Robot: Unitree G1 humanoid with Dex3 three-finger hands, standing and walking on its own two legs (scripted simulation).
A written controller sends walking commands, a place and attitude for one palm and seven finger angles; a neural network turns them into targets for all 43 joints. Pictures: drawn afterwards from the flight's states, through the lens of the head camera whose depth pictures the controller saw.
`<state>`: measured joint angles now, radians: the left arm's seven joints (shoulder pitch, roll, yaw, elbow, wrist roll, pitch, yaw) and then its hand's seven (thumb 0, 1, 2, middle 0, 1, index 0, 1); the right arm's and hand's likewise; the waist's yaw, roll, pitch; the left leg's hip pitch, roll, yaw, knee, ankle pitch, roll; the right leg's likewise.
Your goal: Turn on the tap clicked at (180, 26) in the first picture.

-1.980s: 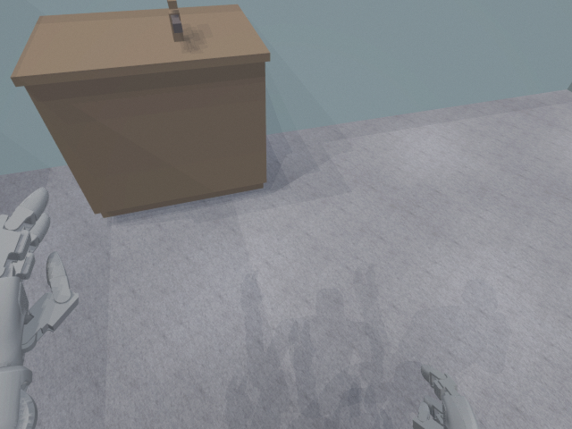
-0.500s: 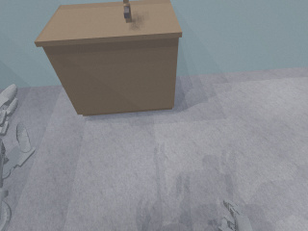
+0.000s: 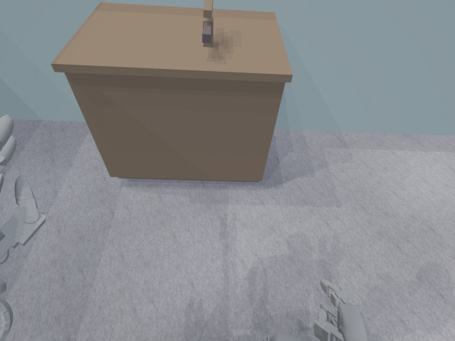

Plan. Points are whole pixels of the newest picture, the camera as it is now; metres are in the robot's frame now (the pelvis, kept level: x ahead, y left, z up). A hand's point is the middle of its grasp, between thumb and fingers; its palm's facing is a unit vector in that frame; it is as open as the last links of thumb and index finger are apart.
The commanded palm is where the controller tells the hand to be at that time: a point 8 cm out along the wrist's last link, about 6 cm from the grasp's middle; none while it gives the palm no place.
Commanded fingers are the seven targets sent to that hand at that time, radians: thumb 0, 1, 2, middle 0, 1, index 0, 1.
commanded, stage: walk to a spot facing it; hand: left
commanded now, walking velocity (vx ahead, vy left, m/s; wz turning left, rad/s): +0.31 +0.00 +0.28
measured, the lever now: (206, 37) +0.99 +0.11 +0.06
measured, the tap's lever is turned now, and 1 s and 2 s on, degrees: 0 0 0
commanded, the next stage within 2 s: turn to face it in 0.28 s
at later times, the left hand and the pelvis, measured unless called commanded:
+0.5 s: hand (48, 173) +0.29 +0.26 +0.18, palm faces +0.57 -0.71 -0.42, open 7.4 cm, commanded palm +0.23 +0.30 +0.18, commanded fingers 0.00 0.90 0.90 -0.20 -0.30 -0.20 -0.30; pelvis +0.13 -0.01 -0.01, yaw +11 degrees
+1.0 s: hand (128, 134) +0.38 +0.18 +0.18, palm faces +0.37 -0.82 -0.44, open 7.4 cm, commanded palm +0.32 +0.23 +0.18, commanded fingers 0.00 0.90 0.90 -0.20 -0.30 -0.20 -0.30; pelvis +0.15 -0.05 +0.00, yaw -2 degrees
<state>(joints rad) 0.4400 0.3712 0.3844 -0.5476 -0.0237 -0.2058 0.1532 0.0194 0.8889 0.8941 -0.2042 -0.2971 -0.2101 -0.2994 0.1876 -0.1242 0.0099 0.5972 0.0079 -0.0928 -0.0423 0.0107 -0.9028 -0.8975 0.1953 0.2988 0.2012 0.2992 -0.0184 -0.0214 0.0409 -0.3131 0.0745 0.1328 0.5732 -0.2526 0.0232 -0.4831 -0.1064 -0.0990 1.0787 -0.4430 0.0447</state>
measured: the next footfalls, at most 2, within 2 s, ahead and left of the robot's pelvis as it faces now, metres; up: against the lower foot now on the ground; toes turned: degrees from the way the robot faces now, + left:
right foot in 0.16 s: +0.15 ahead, -0.15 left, +0.00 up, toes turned -7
left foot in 0.48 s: +0.21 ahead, +0.14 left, +0.00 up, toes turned +21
